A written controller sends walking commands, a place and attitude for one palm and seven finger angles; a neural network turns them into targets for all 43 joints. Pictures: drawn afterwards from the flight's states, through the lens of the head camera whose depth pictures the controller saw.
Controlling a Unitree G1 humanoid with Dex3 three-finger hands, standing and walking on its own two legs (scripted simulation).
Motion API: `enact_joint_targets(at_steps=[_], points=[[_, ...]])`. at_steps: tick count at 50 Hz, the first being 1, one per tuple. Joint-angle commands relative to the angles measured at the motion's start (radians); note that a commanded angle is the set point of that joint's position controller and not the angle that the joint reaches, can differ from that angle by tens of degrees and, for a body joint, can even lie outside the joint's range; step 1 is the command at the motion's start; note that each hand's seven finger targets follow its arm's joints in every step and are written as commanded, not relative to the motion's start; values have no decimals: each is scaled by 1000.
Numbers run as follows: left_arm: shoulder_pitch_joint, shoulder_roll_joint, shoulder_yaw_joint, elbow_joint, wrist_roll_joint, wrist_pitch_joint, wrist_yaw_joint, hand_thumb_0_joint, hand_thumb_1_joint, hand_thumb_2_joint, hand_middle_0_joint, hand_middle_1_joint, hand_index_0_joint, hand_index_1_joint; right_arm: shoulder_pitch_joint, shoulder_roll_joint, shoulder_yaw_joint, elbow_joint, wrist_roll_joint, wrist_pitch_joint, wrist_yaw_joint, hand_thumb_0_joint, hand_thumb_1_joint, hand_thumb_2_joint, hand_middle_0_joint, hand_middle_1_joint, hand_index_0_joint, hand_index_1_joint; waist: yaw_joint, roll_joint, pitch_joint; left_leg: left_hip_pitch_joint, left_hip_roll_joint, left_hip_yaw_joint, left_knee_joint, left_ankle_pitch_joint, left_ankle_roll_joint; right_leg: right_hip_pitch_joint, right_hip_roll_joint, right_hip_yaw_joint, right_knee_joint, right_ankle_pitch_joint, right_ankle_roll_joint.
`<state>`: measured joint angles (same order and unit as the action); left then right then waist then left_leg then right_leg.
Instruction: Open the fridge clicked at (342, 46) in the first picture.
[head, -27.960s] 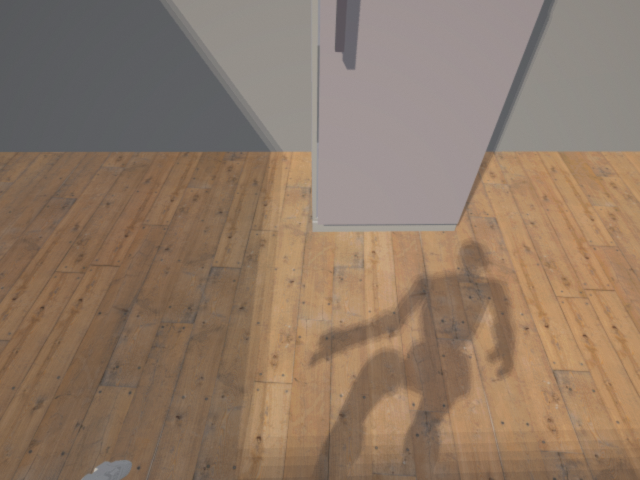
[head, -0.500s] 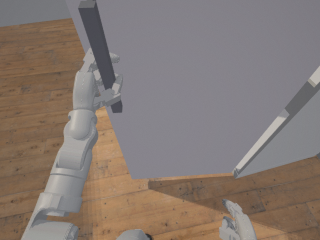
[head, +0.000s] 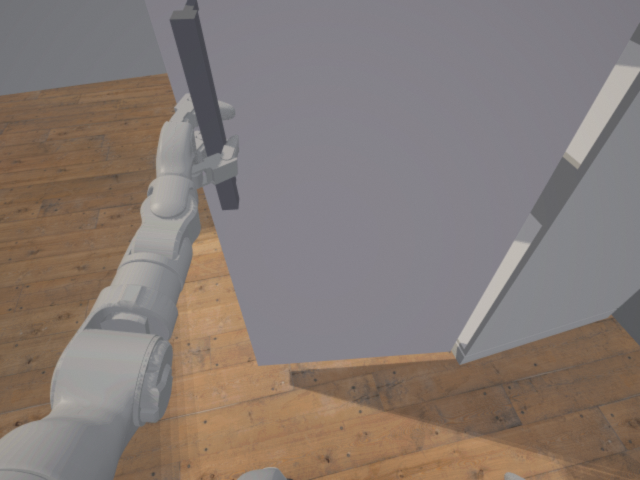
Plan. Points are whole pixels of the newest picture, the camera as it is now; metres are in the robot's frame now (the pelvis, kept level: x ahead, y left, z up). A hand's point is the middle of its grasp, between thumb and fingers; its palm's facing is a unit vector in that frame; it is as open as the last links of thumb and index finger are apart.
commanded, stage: stop walking and hold the door back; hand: left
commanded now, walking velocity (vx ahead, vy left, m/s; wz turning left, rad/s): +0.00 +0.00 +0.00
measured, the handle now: (214, 119) +0.50 +0.17 +0.20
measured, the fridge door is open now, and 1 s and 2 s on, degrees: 77 74 74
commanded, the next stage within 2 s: loosen the grip on the handle in 0.06 s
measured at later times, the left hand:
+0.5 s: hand (219, 150) +0.48 +0.16 +0.17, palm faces +0.13 -0.99 -0.11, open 11.6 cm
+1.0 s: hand (189, 158) +0.48 +0.21 +0.15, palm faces +0.20 -0.97 -0.12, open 14.6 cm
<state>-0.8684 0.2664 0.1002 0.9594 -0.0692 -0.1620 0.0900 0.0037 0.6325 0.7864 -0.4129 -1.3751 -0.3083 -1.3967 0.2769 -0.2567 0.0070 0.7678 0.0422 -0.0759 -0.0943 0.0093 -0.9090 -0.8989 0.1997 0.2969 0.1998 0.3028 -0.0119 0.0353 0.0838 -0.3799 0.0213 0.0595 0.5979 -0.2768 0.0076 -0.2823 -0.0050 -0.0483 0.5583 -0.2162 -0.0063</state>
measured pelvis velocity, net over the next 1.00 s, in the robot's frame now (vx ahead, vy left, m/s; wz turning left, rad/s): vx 0.11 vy -0.02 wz -0.02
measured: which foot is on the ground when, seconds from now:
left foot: down 0.00-1.00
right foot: down 0.00-1.00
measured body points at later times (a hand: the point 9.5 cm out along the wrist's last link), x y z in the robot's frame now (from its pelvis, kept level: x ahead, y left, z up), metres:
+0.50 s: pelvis +0.03 +0.00 +0.00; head +0.03 +0.00 +0.45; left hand +0.46 +0.21 +0.18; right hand +0.13 -0.28 -0.09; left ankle +0.11 +0.10 -0.73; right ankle +0.05 -0.12 -0.73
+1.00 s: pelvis +0.11 -0.02 +0.00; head +0.11 -0.03 +0.45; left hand +0.47 +0.26 +0.16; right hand +0.28 -0.26 -0.08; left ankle +0.11 +0.10 -0.73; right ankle +0.05 -0.12 -0.73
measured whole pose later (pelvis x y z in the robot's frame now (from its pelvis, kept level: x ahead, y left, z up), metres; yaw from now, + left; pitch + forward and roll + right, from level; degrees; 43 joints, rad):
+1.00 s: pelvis +0.11 -0.02 +0.00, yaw -1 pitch +4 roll +0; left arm -0.37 0.35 0.28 0.34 -0.13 0.14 -0.07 -0.01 -0.55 0.20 -0.27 -1.17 -0.27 -1.16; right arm 0.20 -0.24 0.03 0.62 0.05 -0.10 -0.06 0.01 -0.91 -0.90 0.20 0.30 0.20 0.30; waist 0.02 0.02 -0.07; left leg -0.34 0.01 0.03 0.55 -0.28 0.01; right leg -0.25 0.01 -0.03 0.54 -0.36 -0.02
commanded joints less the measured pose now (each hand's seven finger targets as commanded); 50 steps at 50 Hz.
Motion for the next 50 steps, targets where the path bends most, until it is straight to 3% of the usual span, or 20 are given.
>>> enact_joint_targets(at_steps=[1,7,8,9,10,11,12,14,16,17,20,25,28,34,38,41,42,44,47,50], points=[[-525,196,23,-111,19,-59,-12,0,900,900,-450,-1400,-450,-1400,-19,-140,-44,-80,-6,-57,-17,0,-900,-900,200,300,200,300,-18,-161,-259,218,45,-79,-16,-18,0,-132,-162,185,-238,-338,-23],[-522,144,-11,-125,1,-81,-16,0,900,900,-450,-1400,-450,-1400,-35,-158,-36,-98,2,-79,-13,0,-900,-900,200,300,200,300,7,34,-252,46,207,-303,-321,-307,70,28,-16,81,27,-247,17],[-966,777,419,-304,144,-108,-13,0,900,900,-450,-1400,-450,-1400,81,-186,-131,-131,-6,-102,11,0,-900,-900,200,300,200,300,35,-187,-306,25,153,-81,-180,-93,87,169,-83,157,-28,-42,-16],[-793,408,185,-25,128,-20,-50,0,779,842,-450,-1400,-450,-1400,-24,-156,-60,-161,-15,-166,24,0,-900,-900,200,300,200,300,-93,-349,-578,68,-20,-20,-149,71,48,56,5,47,-61,39,-43],[-556,373,285,52,86,0,-49,0,658,783,-450,-1400,-450,-1400,30,-175,-72,-124,3,-169,17,0,-900,-900,200,300,200,300,-50,-356,-468,105,-7,-25,-128,73,47,-46,4,25,-54,-9,-27],[-533,231,159,-77,55,-6,-78,0,538,725,-450,-1400,-450,-1400,-3,-157,-42,-172,0,-167,25,0,-900,-900,200,300,200,300,-47,-213,-450,149,4,-64,-176,-82,21,-101,0,14,-80,-105,-8],[-464,317,255,-30,43,-17,-62,0,417,667,-450,-1400,-450,-1400,-25,-163,-47,-158,2,-168,20,0,-900,-900,200,300,200,300,-11,15,-394,175,-3,-69,-176,-197,-7,-135,-14,23,-83,-162,-22],[-493,321,199,-223,59,-68,-34,0,175,550,-450,-1400,-450,-1400,-38,-157,-41,-174,-18,-182,34,0,-900,-900,200,300,200,300,-18,157,-369,196,7,-87,-183,-258,-12,-171,-4,32,-66,-171,-38],[-412,258,114,-299,99,-102,-23,0,-67,433,-450,-1400,-450,-1400,-40,-144,-37,-197,-15,-193,52,0,-900,-900,200,300,200,300,-31,133,-307,161,10,-87,-179,-240,2,-186,3,32,-61,-168,-41],[-343,244,107,-290,105,-104,-21,0,-188,375,-450,-1400,-450,-1400,-33,-149,-41,-205,-15,-193,58,0,-900,-900,200,300,200,300,-33,45,-292,130,14,-101,-175,-236,10,-169,3,26,-65,-169,-39],[-261,229,106,-363,37,-75,-46,0,-550,200,-423,-1367,-423,-1367,-49,-165,-46,-229,3,-196,54,0,-900,-900,200,300,200,300,-25,-89,-334,138,14,-86,-166,-216,21,-127,8,49,-92,-217,-26],[-200,237,111,-481,-17,2,-76,0,-550,200,-357,-1283,-357,-1283,-76,-154,-34,-231,20,-194,33,0,-900,-900,200,300,200,300,-5,-60,-301,149,5,-59,-159,-160,30,-98,5,63,-127,-197,-16],[-266,379,196,-542,10,28,-47,0,-550,200,-317,-1233,-317,-1233,-72,-162,-26,-211,12,-177,18,0,-900,-900,200,300,200,300,-22,-27,-264,140,0,-53,-141,-105,37,-103,4,69,-137,-164,-10],[-146,268,161,-821,-28,11,-76,0,-550,200,-250,-1150,-250,-1150,-66,-135,-41,-234,-5,-179,23,0,-900,-900,200,300,200,300,8,65,-571,367,-5,-43,-47,390,29,22,18,41,-45,263,-22],[44,239,173,-948,-65,49,-110,0,-550,200,-250,-1150,-250,-1150,-66,-128,-42,-242,-6,-174,38,0,-900,-900,200,300,200,300,36,44,-590,394,-1,-44,-11,642,27,68,16,28,-14,473,-9],[170,164,126,-966,-66,124,-117,0,-550,200,-250,-1150,-250,-1150,-75,-123,-42,-250,1,-156,48,0,-900,-900,200,300,200,300,32,-14,-494,350,2,-43,-16,644,28,49,16,16,-20,494,1],[171,333,269,-737,-49,167,-102,0,-550,200,-250,-1150,-250,-1150,-44,-149,-43,-202,1,-122,31,0,-900,-900,200,300,200,300,6,-104,-354,258,-1,-36,-24,532,28,17,19,19,-40,473,4],[209,279,238,-727,-63,233,-122,0,-550,200,-250,-1150,-250,-1150,-63,-139,-34,-233,9,-80,22,0,-900,-900,200,300,200,300,13,-161,-301,173,-17,-26,-53,412,30,44,8,21,-55,460,12],[168,312,263,-827,-72,257,-149,0,-550,200,-250,-1150,-250,-1150,-101,-133,-33,-269,11,-50,8,0,-900,-900,200,300,200,300,30,-81,-393,219,-29,-19,-47,442,37,89,5,33,-50,495,6],[96,330,264,-937,-73,175,-179,0,-550,200,-250,-1150,-250,-1150,-96,-119,-31,-279,3,-52,8,0,-900,-900,200,300,200,300,21,-24,-489,284,-27,-27,-24,513,39,99,10,37,-24,536,1]])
